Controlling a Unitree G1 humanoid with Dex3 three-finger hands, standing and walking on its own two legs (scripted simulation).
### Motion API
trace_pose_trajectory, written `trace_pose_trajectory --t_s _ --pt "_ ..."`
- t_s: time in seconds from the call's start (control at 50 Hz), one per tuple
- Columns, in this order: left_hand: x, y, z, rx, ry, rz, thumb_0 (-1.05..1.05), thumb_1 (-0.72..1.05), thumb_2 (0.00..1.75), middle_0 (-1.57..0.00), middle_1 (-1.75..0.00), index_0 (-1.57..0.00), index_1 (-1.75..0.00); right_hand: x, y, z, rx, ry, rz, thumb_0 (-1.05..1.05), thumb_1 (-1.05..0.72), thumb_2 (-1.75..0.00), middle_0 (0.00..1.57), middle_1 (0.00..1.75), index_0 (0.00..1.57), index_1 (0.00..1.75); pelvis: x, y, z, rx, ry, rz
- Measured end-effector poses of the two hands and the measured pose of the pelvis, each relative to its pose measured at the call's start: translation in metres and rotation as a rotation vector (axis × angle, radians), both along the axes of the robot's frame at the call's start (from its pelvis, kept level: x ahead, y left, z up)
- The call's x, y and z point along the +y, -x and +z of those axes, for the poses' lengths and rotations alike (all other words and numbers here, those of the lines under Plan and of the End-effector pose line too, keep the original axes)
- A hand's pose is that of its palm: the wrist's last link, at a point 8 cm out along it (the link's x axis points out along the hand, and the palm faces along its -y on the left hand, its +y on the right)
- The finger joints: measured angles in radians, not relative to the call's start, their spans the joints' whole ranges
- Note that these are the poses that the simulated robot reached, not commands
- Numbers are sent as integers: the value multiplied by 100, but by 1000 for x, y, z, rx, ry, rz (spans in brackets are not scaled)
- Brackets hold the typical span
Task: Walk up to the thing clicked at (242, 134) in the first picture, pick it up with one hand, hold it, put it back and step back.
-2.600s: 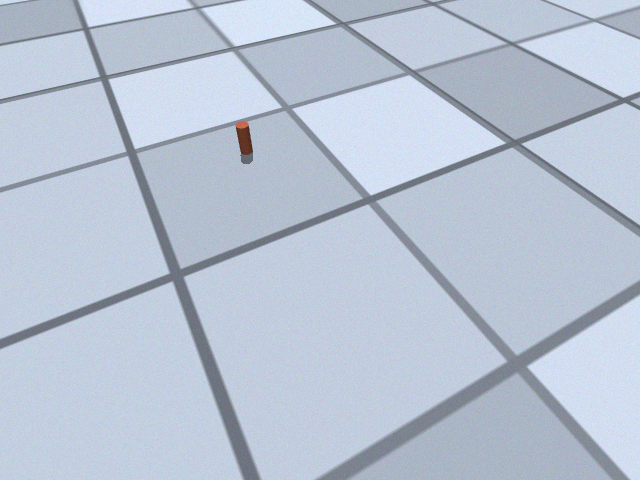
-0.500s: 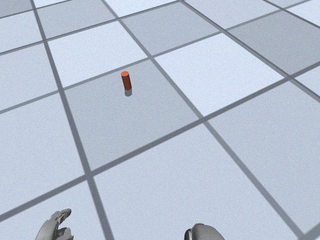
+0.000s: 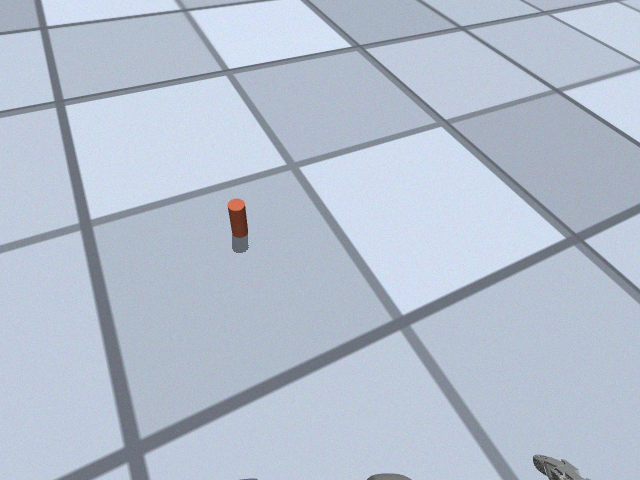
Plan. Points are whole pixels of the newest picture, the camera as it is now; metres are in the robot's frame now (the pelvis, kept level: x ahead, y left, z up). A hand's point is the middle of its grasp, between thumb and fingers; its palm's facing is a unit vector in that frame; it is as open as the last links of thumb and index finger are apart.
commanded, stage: walk up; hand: left
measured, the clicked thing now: (238, 218) +1.10 +0.26 -0.68
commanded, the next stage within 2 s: none
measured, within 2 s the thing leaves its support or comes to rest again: neither
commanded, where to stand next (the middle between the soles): +0.74 -0.04 m, yaw +2 degrees
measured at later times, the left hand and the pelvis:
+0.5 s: hand (183, 376) +0.28 +0.20 -0.11, palm faces +0.03 -0.91 -0.40, open 7.4 cm; pelvis +0.21 -0.07 +0.01, yaw +0 degrees
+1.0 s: hand (183, 302) +0.42 +0.24 -0.15, palm faces +0.01 -0.95 -0.32, open 7.4 cm; pelvis +0.39 -0.03 +0.01, yaw +3 degrees
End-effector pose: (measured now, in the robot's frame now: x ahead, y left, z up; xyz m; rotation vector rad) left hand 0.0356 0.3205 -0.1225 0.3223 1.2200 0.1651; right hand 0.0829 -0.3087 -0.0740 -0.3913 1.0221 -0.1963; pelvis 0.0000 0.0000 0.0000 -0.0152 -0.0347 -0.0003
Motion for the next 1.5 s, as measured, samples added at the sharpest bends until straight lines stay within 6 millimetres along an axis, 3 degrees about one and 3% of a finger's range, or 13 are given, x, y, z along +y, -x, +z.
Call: trace_pose_trajectory --t_s 0.1,0.2,0.28,0.36,0.48,0.58,0.72,0.84,0.96,1.06,1.18,1.28,1.5 --pt "-7 -67 15 -64 18 -26 1 90 90 -20 -30 -20 -30 -3 -10 3 70 -14 -33 1 -90 -90 21 30 21 30 -5 -44 10 -9 -14 4" --pt "-21 -130 26 -86 4 -59 0 90 90 -20 -30 -20 -30 -22 -30 -8 122 -29 -59 1 -90 -90 21 30 21 31 -17 -88 9 -12 -36 -4" --pt "-38 -181 30 -117 -32 -73 0 90 90 -20 -30 -20 -30 -48 -60 -30 145 -46 -78 1 -90 -90 21 30 21 31 -37 -129 -3 -10 -55 -4" --pt "-57 -221 34 -179 -70 -51 0 90 90 -20 -30 -20 -30 -69 -106 -54 162 -56 -68 1 -90 -90 21 30 21 30 -57 -166 -14 -21 -18 14" --pt "-74 -231 54 -164 -77 16 0 90 90 -20 -30 -20 -30 -72 -191 -39 107 -89 -2 1 -90 -90 21 30 21 30 -68 -208 7 -24 -45 11" --pt "-73 -233 54 -88 -78 43 0 90 90 -20 -30 -21 -30 -73 -246 -25 66 -87 33 1 -90 -90 21 30 21 30 -70 -242 13 -15 -25 16" --pt "-57 -254 32 -40 -54 88 0 90 90 -20 -30 -21 -30 -60 -312 -17 97 -45 84 1 -90 -90 21 30 21 30 -60 -293 6 -8 10 48" --pt "-38 -295 -1 1 -17 103 1 90 90 -20 -30 -20 -30 -33 -373 -14 34 -5 108 1 -90 -90 21 30 21 30 -37 -341 -9 -11 -16 53" --pt "-37 -358 6 -24 14 51 1 90 90 -20 -30 -20 -30 -23 -390 4 2 -11 52 1 -90 -90 21 30 21 30 -31 -378 5 -28 -2 55" --pt "-36 -405 16 -60 6 34 0 90 90 -20 -30 -20 -30 -33 -394 3 54 -9 25 1 -90 -90 21 30 21 31 -35 -407 10 -33 -19 48" --pt "-48 -457 29 -56 -35 6 0 90 90 -20 -30 -20 -30 -60 -409 -16 107 -32 -16 1 -90 -90 21 30 21 31 -50 -448 6 -21 -45 34" --pt "-66 -501 37 -92 -99 2 0 90 90 -20 -30 -20 -30 -86 -439 -47 154 -59 -29 1 -90 -90 21 30 21 30 -73 -486 -7 -20 -21 38" --pt "-88 -525 59 -76 -107 55 0 90 90 -20 -30 -21 -30 -83 -538 -36 124 -106 35 1 -90 -90 21 30 21 30 -85 -542 13 -21 -32 35"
